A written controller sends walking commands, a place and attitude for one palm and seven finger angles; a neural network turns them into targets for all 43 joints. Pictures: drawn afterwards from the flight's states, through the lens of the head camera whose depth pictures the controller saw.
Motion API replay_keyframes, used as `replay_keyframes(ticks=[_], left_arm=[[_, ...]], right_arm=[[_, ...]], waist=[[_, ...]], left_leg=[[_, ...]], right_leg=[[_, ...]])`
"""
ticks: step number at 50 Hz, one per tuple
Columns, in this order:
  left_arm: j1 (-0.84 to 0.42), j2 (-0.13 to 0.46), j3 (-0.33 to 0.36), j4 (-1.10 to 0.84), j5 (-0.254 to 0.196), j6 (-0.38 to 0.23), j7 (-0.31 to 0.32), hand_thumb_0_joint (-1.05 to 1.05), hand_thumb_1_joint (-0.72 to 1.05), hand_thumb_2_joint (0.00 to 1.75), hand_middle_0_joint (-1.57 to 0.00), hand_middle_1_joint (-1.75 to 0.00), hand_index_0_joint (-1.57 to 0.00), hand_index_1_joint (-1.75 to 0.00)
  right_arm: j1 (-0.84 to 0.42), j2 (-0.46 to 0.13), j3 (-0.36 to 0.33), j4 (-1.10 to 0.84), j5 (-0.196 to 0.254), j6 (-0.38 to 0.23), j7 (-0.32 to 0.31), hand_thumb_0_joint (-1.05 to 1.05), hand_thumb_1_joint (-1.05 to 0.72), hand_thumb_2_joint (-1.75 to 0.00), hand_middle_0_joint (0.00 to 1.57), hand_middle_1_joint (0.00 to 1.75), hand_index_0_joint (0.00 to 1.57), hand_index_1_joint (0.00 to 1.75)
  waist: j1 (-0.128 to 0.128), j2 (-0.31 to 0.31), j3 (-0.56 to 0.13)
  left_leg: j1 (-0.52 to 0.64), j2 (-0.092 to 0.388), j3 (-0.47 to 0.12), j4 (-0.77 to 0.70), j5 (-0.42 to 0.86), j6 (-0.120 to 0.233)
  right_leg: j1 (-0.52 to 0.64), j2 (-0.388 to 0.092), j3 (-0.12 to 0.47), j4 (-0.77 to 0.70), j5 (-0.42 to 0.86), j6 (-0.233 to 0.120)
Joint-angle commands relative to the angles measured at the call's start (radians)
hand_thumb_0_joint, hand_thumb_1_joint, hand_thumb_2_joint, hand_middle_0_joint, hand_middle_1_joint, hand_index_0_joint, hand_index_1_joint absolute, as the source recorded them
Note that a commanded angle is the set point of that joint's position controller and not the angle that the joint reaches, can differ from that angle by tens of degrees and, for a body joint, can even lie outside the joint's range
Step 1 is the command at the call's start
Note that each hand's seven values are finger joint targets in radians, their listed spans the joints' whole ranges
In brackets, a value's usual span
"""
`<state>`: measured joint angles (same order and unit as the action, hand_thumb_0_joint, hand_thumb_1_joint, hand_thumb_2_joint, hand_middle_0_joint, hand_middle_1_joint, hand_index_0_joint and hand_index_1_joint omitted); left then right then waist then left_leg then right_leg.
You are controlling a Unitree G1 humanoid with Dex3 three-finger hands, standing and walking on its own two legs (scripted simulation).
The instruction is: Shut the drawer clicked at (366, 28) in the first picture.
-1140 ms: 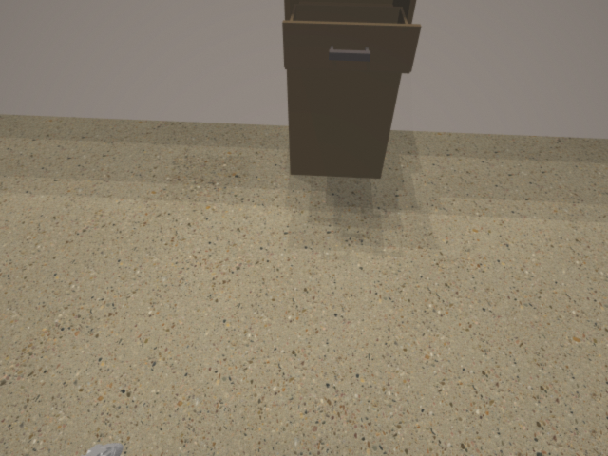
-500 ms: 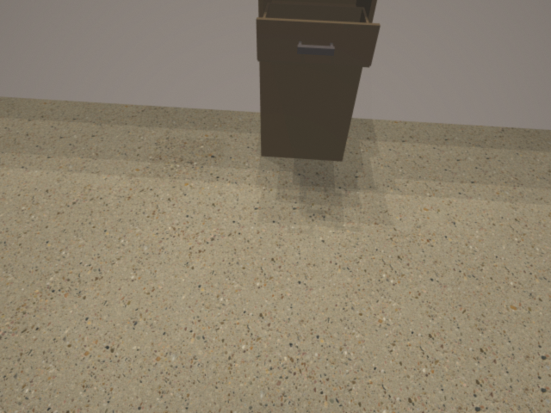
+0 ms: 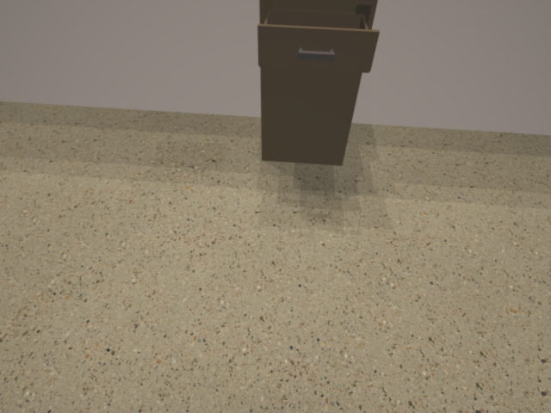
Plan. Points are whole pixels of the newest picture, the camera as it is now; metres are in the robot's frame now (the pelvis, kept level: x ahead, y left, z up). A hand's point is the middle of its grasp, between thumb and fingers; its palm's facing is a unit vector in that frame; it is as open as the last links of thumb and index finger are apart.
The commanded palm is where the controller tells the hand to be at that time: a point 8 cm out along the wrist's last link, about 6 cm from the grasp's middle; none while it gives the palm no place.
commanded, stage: look at it before walking up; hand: left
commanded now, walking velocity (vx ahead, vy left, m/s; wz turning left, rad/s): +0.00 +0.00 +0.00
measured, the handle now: (316, 53) +1.26 -0.07 -0.01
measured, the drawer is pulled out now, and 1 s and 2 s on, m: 0.28 0.28 0.28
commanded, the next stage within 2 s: walk to a spot facing it in 0.30 s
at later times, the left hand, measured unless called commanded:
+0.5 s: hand out of the picture +0.06 +0.25 -0.16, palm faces -0.02 -0.95 -0.32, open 7.4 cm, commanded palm none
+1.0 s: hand out of the picture +0.13 +0.13 -0.17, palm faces -0.17 -0.97 -0.18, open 7.4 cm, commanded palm none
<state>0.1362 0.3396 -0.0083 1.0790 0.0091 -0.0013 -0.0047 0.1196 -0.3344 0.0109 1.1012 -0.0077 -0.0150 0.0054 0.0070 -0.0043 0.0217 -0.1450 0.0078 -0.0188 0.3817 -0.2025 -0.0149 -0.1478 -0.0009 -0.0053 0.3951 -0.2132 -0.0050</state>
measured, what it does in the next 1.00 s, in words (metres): walks ahead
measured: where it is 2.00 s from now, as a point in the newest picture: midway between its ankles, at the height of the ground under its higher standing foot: (320, 343)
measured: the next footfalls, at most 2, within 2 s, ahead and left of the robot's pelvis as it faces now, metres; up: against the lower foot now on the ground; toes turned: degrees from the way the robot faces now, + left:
left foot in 1.24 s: +0.42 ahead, +0.04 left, +0.00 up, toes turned -11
right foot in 1.82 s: +0.51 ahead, -0.28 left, +0.00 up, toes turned -43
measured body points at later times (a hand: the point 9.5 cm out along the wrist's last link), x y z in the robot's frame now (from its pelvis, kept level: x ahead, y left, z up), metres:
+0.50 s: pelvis +0.00 +0.00 +0.00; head +0.00 +0.00 +0.45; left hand +0.06 +0.29 -0.14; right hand +0.08 -0.29 -0.14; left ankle +0.00 +0.13 -0.74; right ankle +0.00 -0.12 -0.74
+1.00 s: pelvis +0.12 -0.04 +0.00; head +0.14 -0.05 +0.44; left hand +0.14 +0.18 -0.16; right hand +0.11 -0.29 -0.16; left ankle +0.18 +0.09 -0.67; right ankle +0.06 -0.11 -0.74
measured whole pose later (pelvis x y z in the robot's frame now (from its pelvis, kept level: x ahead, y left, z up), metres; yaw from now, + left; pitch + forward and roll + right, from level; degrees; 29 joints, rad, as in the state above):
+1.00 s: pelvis +0.12 -0.04 +0.00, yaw -13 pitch +0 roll +0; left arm 0.40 0.14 0.02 1.04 0.02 -0.05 0.00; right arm 0.22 -0.20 -0.05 1.04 -0.02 -0.01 0.02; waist 0.02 0.01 0.03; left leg -0.57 0.12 0.08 1.08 -0.27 -0.05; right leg -0.13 0.04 -0.03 0.43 -0.31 -0.06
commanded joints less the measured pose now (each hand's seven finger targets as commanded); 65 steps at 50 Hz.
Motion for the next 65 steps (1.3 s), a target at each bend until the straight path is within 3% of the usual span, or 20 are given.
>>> replay_keyframes(ticks=[1, 20, 22, 26, 29, 31, 33, 35, 37, 38, 39, 40, 43, 46, 57, 60, 61, 62, 63, 65], left_arm=[[-0.043, 0.210, 0.043, -0.058, 0.001, -0.026, 0.014, 0.00, 0.90, 0.90, -0.20, -0.30, -0.20, -0.30], [-0.028, 0.210, 0.041, -0.049, 0.001, -0.026, 0.013, 0.00, 0.90, 0.90, -0.20, -0.30, -0.20, -0.30], [0.032, 0.098, 0.021, -0.025, 0.002, -0.004, 0.015, 0.00, 0.90, 0.90, -0.20, -0.30, -0.20, -0.30], [0.088, 0.101, 0.044, -0.064, 0.013, 0.023, -0.006, 0.00, 0.90, 0.90, -0.20, -0.30, -0.20, -0.30], [0.117, 0.077, 0.059, -0.108, 0.015, 0.014, -0.018, 0.00, 0.90, 0.90, -0.20, -0.30, -0.20, -0.30], [0.117, 0.022, 0.062, -0.136, 0.013, 0.000, -0.026, 0.00, 0.90, 0.90, -0.20, -0.30, -0.20, -0.30], [0.039, 0.005, 0.068, -0.180, 0.013, -0.007, -0.033, 0.00, 0.90, 0.90, -0.20, -0.30, -0.20, -0.30], [0.028, -0.026, 0.073, -0.190, 0.013, -0.018, -0.039, 0.00, 0.90, 0.90, -0.20, -0.30, -0.20, -0.30], [0.175, -0.052, 0.077, -0.137, 0.013, -0.025, -0.044, 0.00, 0.90, 0.90, -0.20, -0.30, -0.20, -0.30], [0.333, -0.011, 0.090, -0.084, 0.017, -0.033, -0.037, 0.00, 0.90, 0.90, -0.20, -0.30, -0.20, -0.30], [0.484, 0.124, 0.121, -0.042, 0.025, -0.051, -0.014, 0.00, 0.90, 0.90, -0.20, -0.30, -0.20, -0.30], [0.539, 0.124, 0.113, -0.033, 0.001, -0.051, 0.003, 0.00, 0.90, 0.90, -0.20, -0.30, -0.20, -0.30], [0.360, 0.021, 0.085, -0.071, 0.012, -0.055, 0.013, 0.00, 0.90, 0.90, -0.20, -0.30, -0.20, -0.30], [0.317, -0.012, 0.077, -0.074, 0.017, -0.069, 0.016, 0.00, 0.90, 0.90, -0.20, -0.30, -0.20, -0.30], [0.358, -0.016, 0.080, -0.032, 0.019, -0.070, 0.028, 0.00, 0.90, 0.90, -0.20, -0.30, -0.20, -0.30], [0.307, -0.002, 0.091, -0.042, 0.010, -0.070, 0.025, 0.00, 0.90, 0.90, -0.20, -0.30, -0.20, -0.30], [0.339, -0.051, 0.091, -0.054, 0.001, -0.067, 0.016, 0.00, 0.90, 0.90, -0.20, -0.30, -0.20, -0.30], [0.368, -0.096, 0.084, -0.075, -0.006, -0.069, 0.004, 0.00, 0.90, 0.90, -0.20, -0.30, -0.20, -0.30], [0.308, -0.079, 0.078, -0.102, 0.003, -0.068, 0.008, 0.00, 0.90, 0.90, -0.20, -0.30, -0.20, -0.30], [0.177, -0.091, 0.082, -0.109, 0.015, -0.059, -0.006, 0.00, 0.90, 0.90, -0.20, -0.30, -0.20, -0.30]], right_arm=[[-0.056, -0.208, -0.046, -0.060, -0.001, -0.019, -0.018, 0.00, -0.90, -0.90, 0.20, 0.30, 0.20, 0.30], [-0.053, -0.212, -0.044, -0.052, 0.001, -0.018, -0.018, 0.00, -0.90, -0.90, 0.20, 0.30, 0.20, 0.30], [0.012, -0.097, -0.019, -0.026, -0.009, -0.002, -0.015, 0.00, -0.90, -0.90, 0.20, 0.30, 0.20, 0.30], [0.067, -0.105, -0.040, -0.056, -0.018, 0.011, -0.014, 0.00, -0.90, -0.90, 0.20, 0.30, 0.20, 0.30], [0.120, -0.119, -0.060, -0.082, -0.016, -0.003, -0.018, 0.00, -0.90, -0.90, 0.20, 0.30, 0.20, 0.30], [0.166, -0.151, -0.079, -0.088, -0.015, -0.017, -0.023, 0.00, -0.90, -0.90, 0.20, 0.30, 0.20, 0.30], [0.200, -0.143, -0.092, -0.090, -0.011, -0.033, -0.024, 0.00, -0.90, -0.90, 0.20, 0.30, 0.20, 0.30], [0.200, -0.112, -0.087, -0.084, -0.019, -0.041, -0.027, 0.00, -0.90, -0.90, 0.20, 0.30, 0.20, 0.30], [0.143, -0.098, -0.083, -0.089, -0.019, -0.041, -0.029, 0.00, -0.90, -0.90, 0.20, 0.30, 0.20, 0.30], [0.119, -0.071, -0.080, -0.098, -0.012, -0.041, -0.025, 0.00, -0.90, -0.90, 0.20, 0.30, 0.20, 0.30], [0.098, 0.017, -0.059, -0.150, 0.002, -0.047, -0.012, 0.00, -0.90, -0.90, 0.20, 0.30, 0.20, 0.30], [-0.002, -0.010, -0.061, -0.196, -0.006, -0.054, -0.011, 0.00, -0.90, -0.90, 0.20, 0.30, 0.20, 0.30], [-0.011, 0.027, -0.071, -0.161, -0.016, -0.048, -0.004, 0.00, -0.90, -0.90, 0.20, 0.30, 0.20, 0.30], [0.063, 0.062, -0.074, -0.137, -0.019, -0.026, 0.002, 0.00, -0.90, -0.90, 0.20, 0.30, 0.20, 0.30], [-0.105, 0.104, -0.069, -0.228, -0.008, -0.043, 0.024, 0.00, -0.90, -0.90, 0.20, 0.30, 0.20, 0.30], [0.175, 0.044, -0.085, -0.147, -0.015, -0.058, -0.002, 0.00, -0.90, -0.90, 0.20, 0.30, 0.20, 0.30], [0.322, -0.057, -0.109, -0.108, -0.028, -0.062, -0.017, 0.00, -0.90, -0.90, 0.20, 0.30, 0.20, 0.30], [0.424, -0.147, -0.126, -0.089, -0.031, -0.062, -0.018, 0.00, -0.90, -0.90, 0.20, 0.30, 0.20, 0.30], [0.377, -0.130, -0.116, -0.101, -0.017, -0.050, -0.019, 0.00, -0.90, -0.90, 0.20, 0.30, 0.20, 0.30], [0.236, 0.003, -0.091, -0.126, -0.017, -0.060, -0.022, 0.00, -0.90, -0.90, 0.20, 0.30, 0.20, 0.30]], waist=[[-0.004, 0.000, -0.045], [-0.001, 0.004, -0.038], [-0.004, -0.010, -0.041], [-0.002, -0.017, 0.081], [-0.015, 0.032, 0.098], [-0.031, 0.162, 0.080], [-0.060, 0.204, 0.083], [-0.044, 0.152, 0.094], [0.032, 0.115, 0.024], [0.106, -0.027, -0.039], [0.148, -0.406, -0.071], [0.163, -0.285, -0.043], [0.065, -0.039, 0.093], [0.008, -0.075, 0.067], [0.042, -0.125, 0.085], [-0.086, -0.080, -0.043], [-0.132, 0.090, -0.161], [-0.131, 0.332, -0.249], [-0.118, 0.230, -0.198], [-0.077, 0.125, 0.024]], left_leg=[[0.008, 0.105, -0.089, -0.058, 0.132, 0.039], [0.011, 0.107, -0.093, -0.069, 0.125, 0.040], [0.014, 0.100, -0.053, -0.042, 0.006, 0.019], [-0.091, 0.102, -0.040, -0.023, -0.368, 0.035], [-0.066, 0.161, -0.103, -0.025, -0.431, 0.079], [0.033, 0.280, -0.224, -0.112, -0.425, 0.141], [0.098, 0.379, -0.258, -0.164, -0.280, 0.207], [0.086, 0.371, -0.152, -0.100, -0.022, 0.191], [-0.029, 0.289, 0.024, 0.080, 0.050, 0.114], [-0.166, 0.206, 0.125, 0.340, 0.056, 0.063], [-0.514, 0.062, 0.223, 0.699, -0.272, -0.008], [-0.609, 0.063, 0.092, 0.812, -0.373, 0.000], [-0.595, 0.143, 0.029, 0.838, -0.157, -0.009], [-0.533, 0.142, 0.059, 0.752, -0.076, -0.036], [-0.371, 0.071, 0.127, 0.320, 0.007, -0.006], [0.052, 0.028, 0.140, 0.147, 0.056, 0.026], [0.315, 0.216, -0.078, 0.117, 0.025, 0.081], [0.425, 0.491, -0.445, -0.036, 0.007, 0.190], [0.300, 0.535, -0.514, -0.111, -0.161, 0.236], [0.044, 0.447, -0.349, -0.179, -0.268, 0.194]], right_leg=[[-0.002, -0.122, 0.111, -0.082, 0.105, -0.026], [0.002, -0.124, 0.109, -0.096, 0.096, -0.024], [-0.021, -0.110, 0.123, -0.093, -0.047, -0.012], [-0.169, -0.068, 0.190, -0.069, -0.380, -0.043], [-0.261, -0.018, 0.171, 0.062, -0.369, -0.057], [-0.367, 0.047, 0.047, 0.277, -0.253, -0.033], [-0.463, -0.016, -0.004, 0.439, -0.295, -0.009], [-0.419, -0.057, -0.024, 0.391, -0.304, -0.005], [-0.133, -0.029, -0.089, 0.196, -0.160, -0.014], [0.108, -0.018, -0.053, 0.069, -0.068, -0.034], [0.317, -0.324, 0.444, -0.102, -0.101, -0.146], [0.281, -0.400, 0.638, -0.175, -0.038, -0.227], [0.070, -0.327, 0.454, -0.178, -0.058, -0.229], [0.016, -0.262, 0.285, -0.180, 0.097, -0.196], [0.066, -0.199, 0.196, -0.123, 0.357, -0.149], [-0.030, -0.126, 0.134, 0.190, 0.508, -0.104], [-0.212, -0.049, 0.083, 0.444, 0.261, -0.068], [-0.398, 0.069, -0.019, 0.799, -0.336, -0.033], [-0.457, 0.017, 0.046, 0.948, -0.361, -0.045], [-0.533, -0.076, 0.046, 0.993, -0.183, -0.038]])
